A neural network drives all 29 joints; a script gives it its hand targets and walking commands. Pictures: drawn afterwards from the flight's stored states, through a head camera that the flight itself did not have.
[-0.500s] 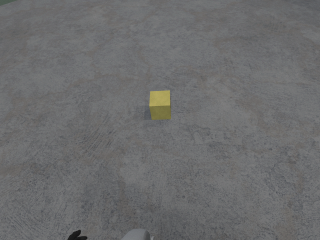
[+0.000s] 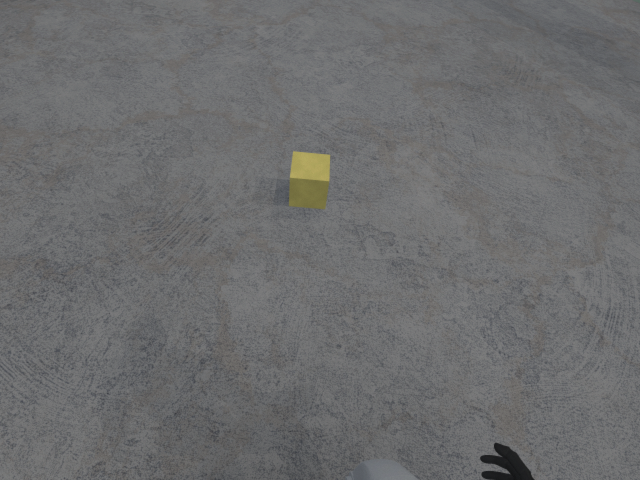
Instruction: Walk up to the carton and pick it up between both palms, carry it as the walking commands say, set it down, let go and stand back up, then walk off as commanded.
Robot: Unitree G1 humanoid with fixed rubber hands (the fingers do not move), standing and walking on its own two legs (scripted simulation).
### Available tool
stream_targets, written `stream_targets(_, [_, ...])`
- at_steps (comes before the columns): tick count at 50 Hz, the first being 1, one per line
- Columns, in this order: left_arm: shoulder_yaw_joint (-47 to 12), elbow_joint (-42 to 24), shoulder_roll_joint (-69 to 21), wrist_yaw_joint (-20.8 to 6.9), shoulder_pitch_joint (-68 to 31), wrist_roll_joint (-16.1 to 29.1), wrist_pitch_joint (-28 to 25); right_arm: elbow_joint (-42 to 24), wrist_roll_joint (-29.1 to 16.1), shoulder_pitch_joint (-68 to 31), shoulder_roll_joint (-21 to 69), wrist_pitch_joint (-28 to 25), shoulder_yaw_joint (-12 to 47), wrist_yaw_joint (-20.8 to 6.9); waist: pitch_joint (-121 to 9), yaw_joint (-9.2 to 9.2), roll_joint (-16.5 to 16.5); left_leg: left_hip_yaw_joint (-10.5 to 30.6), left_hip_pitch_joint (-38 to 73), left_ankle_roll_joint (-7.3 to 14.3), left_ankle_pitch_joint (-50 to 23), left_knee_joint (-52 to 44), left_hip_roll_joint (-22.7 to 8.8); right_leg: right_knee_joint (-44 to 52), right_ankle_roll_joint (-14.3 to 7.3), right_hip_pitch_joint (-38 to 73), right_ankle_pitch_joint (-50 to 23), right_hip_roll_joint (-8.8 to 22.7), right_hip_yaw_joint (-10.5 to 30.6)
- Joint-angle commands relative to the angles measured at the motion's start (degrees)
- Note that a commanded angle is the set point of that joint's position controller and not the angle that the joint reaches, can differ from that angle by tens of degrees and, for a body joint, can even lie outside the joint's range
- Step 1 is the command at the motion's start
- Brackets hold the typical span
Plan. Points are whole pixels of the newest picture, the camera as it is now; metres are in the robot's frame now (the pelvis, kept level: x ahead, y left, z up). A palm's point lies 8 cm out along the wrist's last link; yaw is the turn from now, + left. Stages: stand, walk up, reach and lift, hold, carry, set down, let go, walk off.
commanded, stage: walk off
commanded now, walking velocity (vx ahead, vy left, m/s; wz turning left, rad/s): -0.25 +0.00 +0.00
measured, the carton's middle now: (309, 180) +1.29 +0.00 -0.70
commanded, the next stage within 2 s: stand in 1.74 s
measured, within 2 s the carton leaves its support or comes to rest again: neither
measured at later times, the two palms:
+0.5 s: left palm out of the picture -0.06 +0.22 -0.10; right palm out of the picture -0.14 -0.32 -0.15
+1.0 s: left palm out of the picture -0.30 +0.27 -0.15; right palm out of the picture -0.21 -0.26 -0.10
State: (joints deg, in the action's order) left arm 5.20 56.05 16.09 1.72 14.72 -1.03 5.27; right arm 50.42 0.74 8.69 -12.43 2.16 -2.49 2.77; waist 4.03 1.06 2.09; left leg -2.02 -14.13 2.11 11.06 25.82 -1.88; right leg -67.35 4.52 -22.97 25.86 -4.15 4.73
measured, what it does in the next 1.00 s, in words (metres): walks backwards: right foot, then left foot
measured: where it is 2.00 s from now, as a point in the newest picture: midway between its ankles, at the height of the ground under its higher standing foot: outside the picture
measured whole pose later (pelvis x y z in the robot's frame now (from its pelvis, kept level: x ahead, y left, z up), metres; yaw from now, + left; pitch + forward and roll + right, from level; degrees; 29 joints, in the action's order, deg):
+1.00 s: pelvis -0.32 +0.00 +0.00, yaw +0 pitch -1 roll -3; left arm 5.0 55.3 15.9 1.8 14.0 -0.5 5.5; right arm 50.3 0.9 7.9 -12.9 2.1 -2.4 2.7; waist 4.3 0.7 1.5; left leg -2.0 -15.2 2.0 9.8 25.5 -2.1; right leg -60.1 4.9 -19.2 28.0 -3.3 3.6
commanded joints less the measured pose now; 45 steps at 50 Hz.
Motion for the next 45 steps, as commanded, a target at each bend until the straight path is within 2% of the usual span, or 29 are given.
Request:
stream_targets(1, [0.1,-3.5,2.2,0.4,-0.5,0.7,-0.1,-0.2,0.2,5.1,-9.7,-0.4,-1.9,0.3,-3.7,-3.27,-13.4,13.9,11.2,7.5,-12.0,-8.1,-13.5,10.7,0.7,-4.5,3.8,1.8,-2.1])
stream_targets(4, [-0.4,-3.8,1.4,0.6,0.3,1.3,-0.1,0.7,0.8,5.1,-10.7,0.1,-2.2,-0.3,-4.7,-3.41,-14.3,15.2,8.6,8.2,-13.2,-8.8,-14.1,21.4,-0.8,2.8,6.4,3.2,-4.5])
stream_targets(6, [-0.5,-3.2,1.5,0.4,2.6,1.7,-0.4,1.5,0.8,5.0,-11.4,0.5,-2.6,-0.5,-5.8,-2.68,-14.6,15.9,7.5,7.9,-15.5,-9.3,-14.4,28.1,-2.4,6.9,3.6,3.6,-4.7])
stream_targets(8, [-0.5,-1.8,1.2,0.2,6.2,1.9,-0.9,1.9,0.6,4.2,-12.2,1.0,-3.1,-0.7,-6.8,-1.04,-12.6,15.1,4.8,6.2,-14.4,-8.8,-13.7,38.2,-3.9,12.4,-3.0,3.5,-6.4])
stream_targets(9, [-0.5,-0.9,1.3,0.2,8.0,1.7,-1.3,2.0,0.2,4.2,-12.3,1.3,-3.3,-0.7,-6.6,-0.38,-11.0,13.6,1.4,4.1,-10.6,-8.2,-12.5,46.1,-4.6,16.8,-9.1,3.4,-7.5])
stream_targets(10, [-0.3,-1.2,2.9,0.2,8.0,0.7,-1.9,2.5,-0.2,6.2,-11.1,1.3,-3.2,-1.0,-5.4,-0.77,-5.7,10.9,-4.5,0.7,-2.1,-4.6,-9.2,52.3,-4.9,20.8,-12.4,6.5,-3.5])
stream_targets(11, [0.2,-3.2,6.9,0.2,6.1,0.1,-2.3,1.9,-0.2,7.8,-7.5,1.2,-2.5,-1.4,-6.4,-1.59,8.6,3.5,-14.4,-2.4,12.0,9.2,-2.9,56.3,-6.8,24.1,-5.1,20.7,11.4])
stream_targets(12, [1.1,-5.6,12.2,0.1,1.5,-0.4,-2.1,-1.2,0.5,-0.8,-6.3,1.6,-2.6,-0.3,-0.1,3.24,17.8,2.0,-16.2,-3.8,25.7,24.7,4.2,57.7,-15.0,3.7,-15.2,31.9,16.5])
stream_targets(13, [0.1,-5.6,9.2,0.2,-0.5,-1.3,-2.2,-0.8,0.7,-2.3,-7.4,2.4,-2.9,-0.5,2.4,1.66,8.4,10.4,-11.6,-2.8,23.4,36.6,4.7,56.6,-15.8,-2.8,-18.2,27.9,11.9])
stream_targets(14, [-0.8,-6.9,7.0,0.5,-6.8,-1.1,-2.4,0.7,0.1,1.5,-6.7,2.6,-3.2,-1.1,3.1,-2.70,5.3,11.9,-11.3,-2.1,18.5,43.1,6.8,54.6,-12.8,-3.9,-20.5,22.2,5.5])
stream_targets(15, [-1.0,-8.2,6.3,0.5,-10.5,-1.2,-2.3,2.4,-0.1,6.2,-6.8,2.5,-3.3,-1.5,1.9,-5.07,5.3,11.0,-11.6,-2.4,15.6,46.7,7.0,53.0,-10.5,-2.0,-22.1,18.9,1.9])
stream_targets(16, [-1.0,-8.7,6.0,0.7,-11.2,-0.5,-2.5,3.6,0.5,8.6,-7.5,2.4,-3.6,-1.5,0.9,-5.17,5.8,9.7,-13.0,-3.0,13.6,50.1,7.2,51.4,-10.5,1.7,-25.4,17.9,1.1])
stream_targets(17, [-1.1,-8.9,5.2,0.7,-9.9,0.0,-2.6,4.2,1.0,9.9,-7.7,2.2,-3.7,-1.5,-0.8,-4.19,5.8,8.8,-13.9,-4.3,13.2,52.2,7.5,50.2,-11.3,5.0,-28.2,17.4,0.4])
stream_targets(19, [-1.3,-7.9,4.9,0.9,-5.8,0.4,-3.0,3.0,0.9,7.3,-8.3,2.1,-4.0,-1.1,-1.6,-1.36,6.1,8.2,-17.5,-6.2,13.4,52.7,7.2,49.0,-13.3,11.5,-30.8,18.6,1.8])
stream_targets(21, [-1.2,-6.6,5.4,1.3,-2.5,0.5,-3.3,2.0,0.5,5.5,-7.6,2.3,-3.9,-0.9,-1.7,0.32,6.8,8.1,-19.5,-7.4,14.0,46.8,6.4,48.2,-14.2,17.1,-31.2,19.2,3.7])
stream_targets(23, [-1.3,-5.9,5.7,1.5,-0.9,0.5,-3.6,1.7,0.0,5.5,-7.0,2.7,-3.7,-0.8,-2.9,1.20,7.9,7.0,-17.8,-7.9,15.7,38.8,5.8,48.1,-14.0,20.3,-29.1,19.2,5.4])
stream_targets(26, [-1.1,-5.3,6.6,1.2,-0.9,0.0,-3.5,1.5,-0.6,6.1,-5.8,3.2,-3.2,-0.6,-4.1,1.43,9.8,3.7,-11.7,-7.6,20.1,27.6,4.1,49.3,-14.5,19.7,-27.1,20.1,7.9])
stream_targets(28, [-0.9,-4.8,7.4,0.8,-1.3,-0.6,-3.3,1.4,-1.0,6.8,-5.3,3.1,-3.0,-0.5,-4.9,1.16,10.0,2.2,-6.8,-6.3,21.2,20.7,3.2,49.7,-15.0,17.8,-29.1,20.5,8.5])
stream_targets(31, [-0.4,-3.9,8.3,0.4,-2.0,-0.6,-2.5,2.5,-1.5,10.2,-5.0,2.6,-2.9,-0.8,-6.5,0.15,10.4,1.4,-0.4,-4.1,16.9,10.5,2.8,50.4,-14.3,15.5,-31.2,20.4,9.2])
stream_targets(33, [0.1,-3.4,8.7,0.3,-2.8,0.0,-1.9,3.9,-1.5,14.0,-4.8,2.0,-2.9,-1.0,-7.0,-1.95,7.8,-0.6,6.9,-2.4,7.2,-3.0,3.0,49.4,-11.4,11.2,-27.2,18.8,7.2])
stream_targets(34, [0.0,-3.0,7.7,0.0,-1.0,0.3,-1.8,4.0,-0.9,14.3,-5.9,1.4,-3.0,-0.9,-6.1,-1.74,3.8,1.6,10.7,-1.9,2.7,-10.0,1.1,47.2,-8.4,6.4,-20.2,16.4,5.0])
stream_targets(35, [-0.4,-3.5,4.8,-0.5,1.1,0.5,-1.9,2.6,0.2,13.2,-9.9,0.9,-3.5,-0.9,-6.2,-0.66,-8.8,14.6,15.1,-0.6,9.3,-14.9,-10.6,36.6,-4.9,-3.2,-6.9,11.0,-0.9])
stream_targets(36, [-0.8,-6.4,2.4,0.5,-5.8,-0.2,-1.8,-0.7,0.5,7.2,-16.4,1.0,-4.6,-1.1,-1.5,-4.00,-22.1,23.9,-1.8,7.4,1.2,-16.8,-25.3,20.3,-2.6,-8.1,9.3,2.3,-8.0])
stream_targets(37, [-0.4,-6.6,3.7,0.5,-9.8,-0.6,-0.9,-0.5,1.7,6.8,-13.1,1.0,-3.7,-1.0,0.9,-5.02,-14.5,20.6,-10.0,9.8,-3.4,-15.5,-23.2,5.8,-3.7,-3.4,9.8,1.7,2.1])
stream_targets(38, [-0.2,-5.3,3.2,-0.2,-6.8,0.5,-0.7,-1.5,1.6,0.8,-10.9,0.8,-2.7,-0.7,2.3,-0.62,-10.0,13.4,-12.0,7.0,-6.3,-13.5,-17.4,-1.3,-4.7,-2.5,4.9,-0.2,5.0])
stream_targets(39, [0.2,-3.4,3.6,-0.7,-2.0,0.7,-0.8,-3.1,1.5,-4.0,-10.2,0.9,-2.4,-0.5,2.2,2.57,-9.4,9.3,-11.2,4.4,-7.9,-11.8,-13.5,-4.9,-4.7,-2.7,1.2,-0.8,4.8])
stream_targets(40, [0.6,-2.1,4.5,-0.8,1.0,0.2,-0.9,-3.7,0.9,-4.9,-9.9,0.7,-2.3,-0.4,0.9,2.97,-10.2,8.0,-7.1,3.8,-11.0,-10.2,-12.0,-7.9,-4.2,-4.0,-1.0,-1.1,3.6])
stream_targets(42, [0.9,-1.5,4.8,-0.7,2.1,-0.9,-1.3,-3.5,0.0,-2.0,-8.7,0.4,-2.0,-0.4,-1.7,0.86,-10.1,7.5,0.0,5.5,-16.2,-8.1,-11.5,-11.1,-2.0,-6.3,-1.7,-1.3,1.8])
stream_targets(45, [0.7,-3.3,4.0,-0.2,-1.4,-0.3,-0.9,-1.6,-0.2,3.3,-9.0,-0.1,-2.0,0.1,-1.9,-2.46,-10.9,10.4,8.6,7.4,-16.9,-7.0,-12.8,-3.8,0.3,-9.7,-0.5,-0.3,1.0])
